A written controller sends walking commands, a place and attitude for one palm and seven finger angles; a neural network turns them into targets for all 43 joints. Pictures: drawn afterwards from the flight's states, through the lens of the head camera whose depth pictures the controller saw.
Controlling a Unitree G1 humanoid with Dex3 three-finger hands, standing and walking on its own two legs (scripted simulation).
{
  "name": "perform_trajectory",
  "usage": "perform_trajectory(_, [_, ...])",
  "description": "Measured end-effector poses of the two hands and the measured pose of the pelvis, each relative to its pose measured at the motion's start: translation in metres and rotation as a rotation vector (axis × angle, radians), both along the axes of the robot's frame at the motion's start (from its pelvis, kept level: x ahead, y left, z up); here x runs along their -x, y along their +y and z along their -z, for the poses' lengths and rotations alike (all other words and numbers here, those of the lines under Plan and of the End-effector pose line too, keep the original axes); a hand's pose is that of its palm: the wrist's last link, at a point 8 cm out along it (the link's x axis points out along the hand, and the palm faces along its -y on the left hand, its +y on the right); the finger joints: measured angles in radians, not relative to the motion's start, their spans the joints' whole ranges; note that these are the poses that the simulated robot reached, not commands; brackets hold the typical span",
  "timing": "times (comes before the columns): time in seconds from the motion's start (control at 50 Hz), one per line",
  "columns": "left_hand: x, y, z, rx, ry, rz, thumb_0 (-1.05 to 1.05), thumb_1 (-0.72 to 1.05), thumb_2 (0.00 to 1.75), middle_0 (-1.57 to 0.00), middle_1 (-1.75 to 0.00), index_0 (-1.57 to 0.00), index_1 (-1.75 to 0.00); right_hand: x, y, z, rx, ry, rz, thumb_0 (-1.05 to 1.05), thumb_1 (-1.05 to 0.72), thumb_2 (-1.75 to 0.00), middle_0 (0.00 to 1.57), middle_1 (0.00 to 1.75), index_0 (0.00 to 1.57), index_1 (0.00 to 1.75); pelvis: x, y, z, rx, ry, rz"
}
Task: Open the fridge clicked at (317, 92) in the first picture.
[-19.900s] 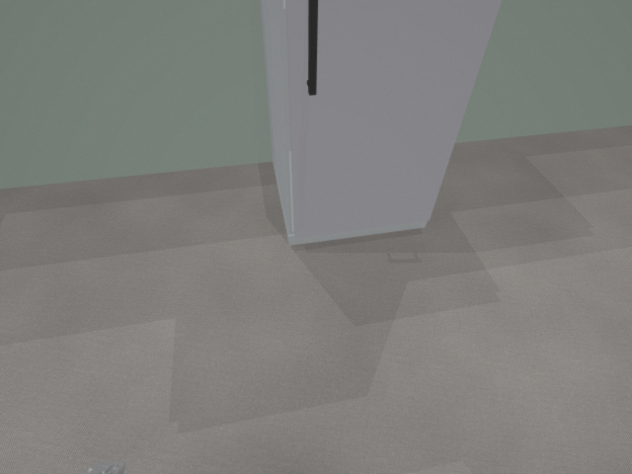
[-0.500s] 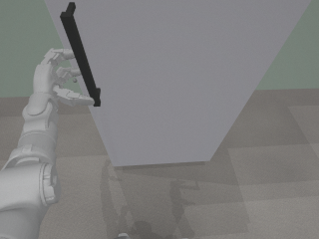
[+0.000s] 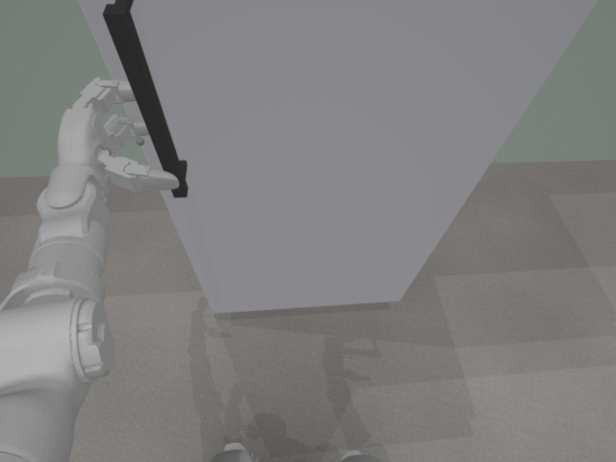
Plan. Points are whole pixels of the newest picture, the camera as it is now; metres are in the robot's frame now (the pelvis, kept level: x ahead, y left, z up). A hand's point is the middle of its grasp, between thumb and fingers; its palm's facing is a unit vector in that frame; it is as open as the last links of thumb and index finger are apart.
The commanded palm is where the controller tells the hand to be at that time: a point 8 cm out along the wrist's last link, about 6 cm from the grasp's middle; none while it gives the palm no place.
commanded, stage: slide the fingers in behind the handle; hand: left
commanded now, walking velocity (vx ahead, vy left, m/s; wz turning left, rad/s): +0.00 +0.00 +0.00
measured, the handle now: (158, 111) +0.53 +0.17 +0.14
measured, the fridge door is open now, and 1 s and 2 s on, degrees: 0 0 0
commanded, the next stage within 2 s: grip the handle and tug to test in 1.62 s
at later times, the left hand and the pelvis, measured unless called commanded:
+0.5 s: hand (157, 146) +0.49 +0.17 +0.12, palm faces +0.02 -1.00 +0.01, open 14.0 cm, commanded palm +0.46 +0.21 +0.12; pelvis +0.01 +0.01 +0.00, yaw +0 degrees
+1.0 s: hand (175, 149) +0.48 +0.15 +0.12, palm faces +0.02 -1.00 +0.00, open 14.0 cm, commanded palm +0.46 +0.20 +0.12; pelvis +0.01 +0.00 +0.00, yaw +0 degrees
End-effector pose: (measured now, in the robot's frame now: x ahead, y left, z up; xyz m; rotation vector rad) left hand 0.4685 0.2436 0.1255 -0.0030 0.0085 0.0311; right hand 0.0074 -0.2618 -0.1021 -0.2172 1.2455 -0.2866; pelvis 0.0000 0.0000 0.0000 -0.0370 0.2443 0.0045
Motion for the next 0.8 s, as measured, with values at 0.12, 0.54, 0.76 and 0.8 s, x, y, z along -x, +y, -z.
perform_trajectory(0.12, [0.004,-0.001,0.003,0.004,-0.001,0.001,-0.01,-0.50,0.30,-0.33,-1.22,-0.33,-1.22,-0.003,0.004,-0.001,-0.008,-0.020,0.009,0.00,-0.90,-0.90,0.20,0.30,0.21,0.30,-0.001,0.002,-0.001,-0.001,-0.008,0.009])
perform_trajectory(0.54, [0.004,-0.025,0.004,-0.001,-0.019,0.020,-0.01,-0.50,0.30,-0.30,-1.20,-0.30,-1.20,-0.036,0.010,0.000,-0.025,-0.083,-0.029,0.00,-0.90,-0.90,0.20,0.30,0.20,0.30,-0.009,0.007,-0.002,-0.005,-0.020,0.005])
perform_trajectory(0.76, [0.007,-0.033,0.007,-0.006,-0.016,-0.004,-0.01,-0.50,0.30,-0.30,-1.21,-0.30,-1.21,-0.033,0.008,0.002,-0.044,-0.074,-0.009,0.00,-0.90,-0.90,0.20,0.30,0.20,0.30,-0.012,0.002,-0.003,-0.011,-0.030,0.014])
perform_trajectory(0.8, [0.008,-0.033,0.006,-0.007,-0.015,-0.002,-0.01,-0.50,0.30,-0.30,-1.21,-0.30,-1.20,-0.032,0.007,0.002,-0.046,-0.069,-0.009,0.00,-0.90,-0.90,0.20,0.30,0.20,0.30,-0.012,0.001,-0.004,-0.011,-0.032,0.012])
